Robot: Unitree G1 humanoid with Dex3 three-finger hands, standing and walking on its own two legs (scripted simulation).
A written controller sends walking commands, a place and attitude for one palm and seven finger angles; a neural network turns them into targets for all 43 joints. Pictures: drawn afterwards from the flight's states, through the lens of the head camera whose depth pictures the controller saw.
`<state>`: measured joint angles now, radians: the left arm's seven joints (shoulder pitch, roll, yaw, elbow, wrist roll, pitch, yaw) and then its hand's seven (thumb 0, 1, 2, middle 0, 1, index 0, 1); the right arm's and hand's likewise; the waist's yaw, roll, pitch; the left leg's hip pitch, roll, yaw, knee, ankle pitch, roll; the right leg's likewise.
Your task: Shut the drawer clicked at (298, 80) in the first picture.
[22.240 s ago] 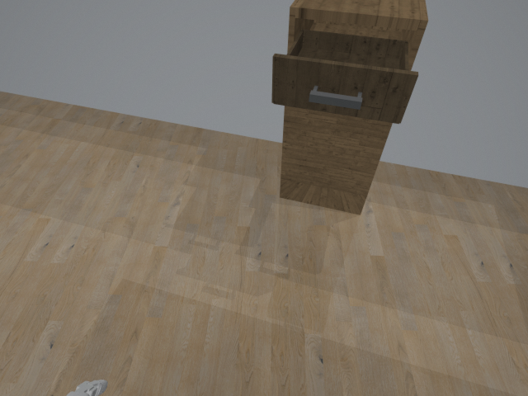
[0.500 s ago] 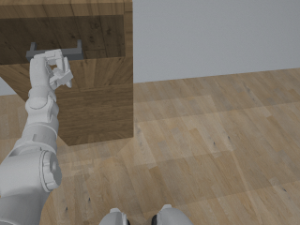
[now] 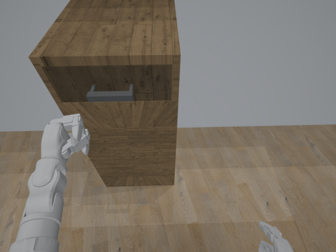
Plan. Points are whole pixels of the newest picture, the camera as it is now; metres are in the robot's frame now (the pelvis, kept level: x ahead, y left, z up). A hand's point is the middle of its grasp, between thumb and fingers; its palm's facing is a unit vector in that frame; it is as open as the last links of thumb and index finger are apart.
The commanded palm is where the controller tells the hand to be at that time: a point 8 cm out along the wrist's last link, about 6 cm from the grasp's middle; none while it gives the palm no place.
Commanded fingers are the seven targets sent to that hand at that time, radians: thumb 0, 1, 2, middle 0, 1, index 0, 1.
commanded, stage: draw the hand back to the body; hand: left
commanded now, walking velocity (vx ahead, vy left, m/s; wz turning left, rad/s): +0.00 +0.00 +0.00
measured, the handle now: (111, 91) +0.55 +0.20 +0.05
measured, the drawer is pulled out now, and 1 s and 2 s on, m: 0.00 0.00 0.00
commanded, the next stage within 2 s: step back with the hand held close in 0.90 s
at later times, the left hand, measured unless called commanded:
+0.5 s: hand (41, 173) +0.23 +0.23 +0.16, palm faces +0.32 -0.89 -0.32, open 3.3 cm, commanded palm +0.18 +0.27 +0.17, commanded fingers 0.00 0.90 0.90 -1.40 -1.60 -1.40 -1.60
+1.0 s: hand (18, 208) +0.17 +0.23 +0.17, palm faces +0.40 -0.83 -0.38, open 3.3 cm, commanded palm +0.12 +0.27 +0.20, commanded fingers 0.00 0.90 0.90 -1.40 -1.60 -1.40 -1.60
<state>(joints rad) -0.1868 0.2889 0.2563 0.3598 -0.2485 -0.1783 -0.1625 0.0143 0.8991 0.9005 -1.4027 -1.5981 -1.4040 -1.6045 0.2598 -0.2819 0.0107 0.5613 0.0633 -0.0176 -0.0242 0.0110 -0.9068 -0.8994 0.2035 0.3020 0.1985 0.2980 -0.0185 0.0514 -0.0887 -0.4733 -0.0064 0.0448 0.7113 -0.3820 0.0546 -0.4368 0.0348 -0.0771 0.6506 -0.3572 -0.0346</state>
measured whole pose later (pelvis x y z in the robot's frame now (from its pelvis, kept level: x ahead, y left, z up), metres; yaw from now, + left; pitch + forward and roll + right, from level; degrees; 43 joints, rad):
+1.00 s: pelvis -0.01 -0.01 +0.02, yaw +0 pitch -4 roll -1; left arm 0.54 0.32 0.27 -0.42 -0.08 -0.11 0.11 0.01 0.89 0.90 -1.41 -1.60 -1.41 -1.60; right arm 0.19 -0.23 0.02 0.62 0.02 -0.10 -0.06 0.02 -0.90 -0.90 0.20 0.30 0.20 0.30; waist 0.06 0.08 0.02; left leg -0.11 -0.01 0.04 0.43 -0.25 0.04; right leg -0.08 0.04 -0.07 0.39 -0.24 -0.05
